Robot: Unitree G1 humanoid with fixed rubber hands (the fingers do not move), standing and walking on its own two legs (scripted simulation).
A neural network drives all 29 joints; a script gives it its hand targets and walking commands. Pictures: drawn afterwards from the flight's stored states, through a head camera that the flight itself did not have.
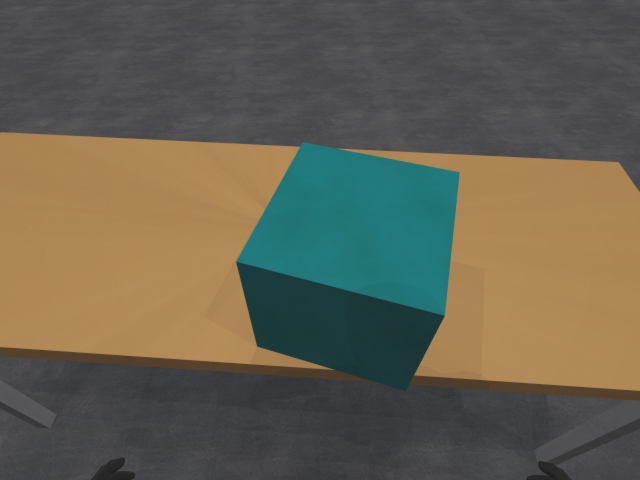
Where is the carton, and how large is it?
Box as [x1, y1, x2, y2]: [236, 142, 459, 390]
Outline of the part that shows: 303,142 236,261 257,346 405,390 444,315 459,172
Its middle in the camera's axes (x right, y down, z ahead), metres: +0.05 +0.03 +0.60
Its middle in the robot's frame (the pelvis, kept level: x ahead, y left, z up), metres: +0.42 -0.03 +0.00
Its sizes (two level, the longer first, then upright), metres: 0.250 0.243 0.227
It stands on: a table, 0.66 m high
